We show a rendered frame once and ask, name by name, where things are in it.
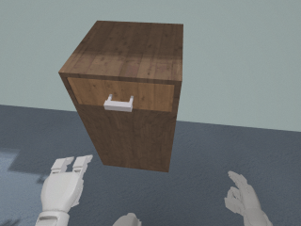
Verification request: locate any left robot hand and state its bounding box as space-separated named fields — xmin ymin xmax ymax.
xmin=40 ymin=154 xmax=93 ymax=213

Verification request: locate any right robot hand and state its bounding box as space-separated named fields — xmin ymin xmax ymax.
xmin=224 ymin=170 xmax=261 ymax=216

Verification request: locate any handle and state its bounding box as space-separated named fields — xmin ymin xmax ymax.
xmin=103 ymin=94 xmax=134 ymax=112

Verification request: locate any robot right forearm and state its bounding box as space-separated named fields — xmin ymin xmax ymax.
xmin=243 ymin=207 xmax=273 ymax=226

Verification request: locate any robot left forearm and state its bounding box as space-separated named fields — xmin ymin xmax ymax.
xmin=35 ymin=209 xmax=70 ymax=226

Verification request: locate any drawer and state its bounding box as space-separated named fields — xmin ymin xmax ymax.
xmin=67 ymin=77 xmax=175 ymax=112

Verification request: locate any robot left thigh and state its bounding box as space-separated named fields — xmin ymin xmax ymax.
xmin=113 ymin=215 xmax=142 ymax=226

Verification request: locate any robot left shin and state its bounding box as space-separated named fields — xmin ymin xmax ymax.
xmin=127 ymin=213 xmax=136 ymax=217

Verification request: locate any cabinet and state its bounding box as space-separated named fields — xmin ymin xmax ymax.
xmin=58 ymin=20 xmax=183 ymax=172

